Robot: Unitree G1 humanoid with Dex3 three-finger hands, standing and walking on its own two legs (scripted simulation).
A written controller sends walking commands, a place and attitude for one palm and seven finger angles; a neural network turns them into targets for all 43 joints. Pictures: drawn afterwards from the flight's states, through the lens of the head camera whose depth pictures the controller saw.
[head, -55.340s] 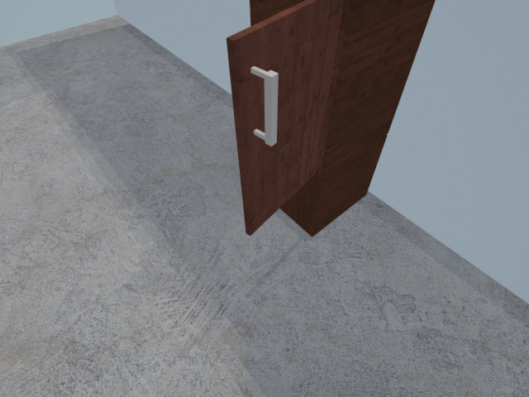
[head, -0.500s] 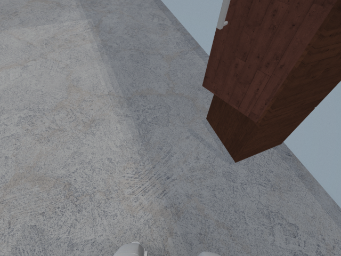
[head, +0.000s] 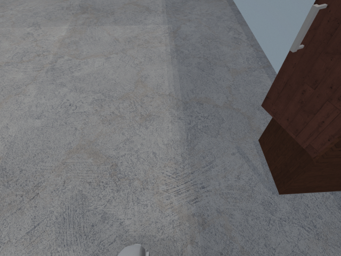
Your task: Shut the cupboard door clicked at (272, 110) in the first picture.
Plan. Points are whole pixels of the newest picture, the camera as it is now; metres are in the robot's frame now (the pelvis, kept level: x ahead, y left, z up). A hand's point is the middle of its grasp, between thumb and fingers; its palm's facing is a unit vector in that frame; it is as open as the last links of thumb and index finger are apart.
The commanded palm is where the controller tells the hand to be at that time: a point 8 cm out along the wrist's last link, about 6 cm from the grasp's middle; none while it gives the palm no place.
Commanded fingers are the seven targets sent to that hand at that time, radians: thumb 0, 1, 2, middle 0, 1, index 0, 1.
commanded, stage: walk to a spot facing it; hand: left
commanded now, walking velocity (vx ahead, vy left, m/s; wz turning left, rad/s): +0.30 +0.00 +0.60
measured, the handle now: (307, 29) +0.82 -0.49 +0.10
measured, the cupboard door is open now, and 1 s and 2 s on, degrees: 21 21 21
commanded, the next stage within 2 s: turn to face it in 0.88 s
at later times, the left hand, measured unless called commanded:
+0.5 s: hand (84, 239) +0.19 +0.24 -0.16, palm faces +0.23 -0.94 -0.26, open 7.4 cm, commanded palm none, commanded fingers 0.00 0.90 0.90 -0.20 -0.30 -0.20 -0.30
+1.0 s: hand (94, 255) +0.15 +0.21 -0.20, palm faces +0.60 -0.79 -0.15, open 7.4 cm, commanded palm none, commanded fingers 0.00 0.90 0.90 -0.20 -0.30 -0.20 -0.30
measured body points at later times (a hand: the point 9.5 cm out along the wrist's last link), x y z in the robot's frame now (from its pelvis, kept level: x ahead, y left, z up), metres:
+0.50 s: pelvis +0.14 +0.01 -0.02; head +0.17 -0.01 +0.43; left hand +0.17 +0.29 -0.14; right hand +0.16 -0.23 -0.18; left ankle +0.00 +0.13 -0.73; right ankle +0.24 -0.08 -0.74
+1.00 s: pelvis +0.29 +0.10 -0.02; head +0.33 +0.15 +0.42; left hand +0.12 +0.26 -0.18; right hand +0.55 -0.03 -0.14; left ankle +0.33 +0.21 -0.74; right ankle +0.25 -0.08 -0.72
